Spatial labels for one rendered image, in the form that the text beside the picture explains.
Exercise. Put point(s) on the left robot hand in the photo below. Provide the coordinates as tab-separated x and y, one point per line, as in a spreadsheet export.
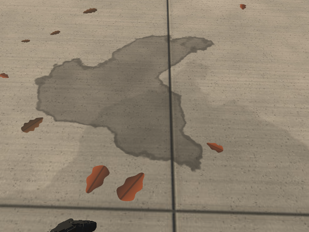
71	225

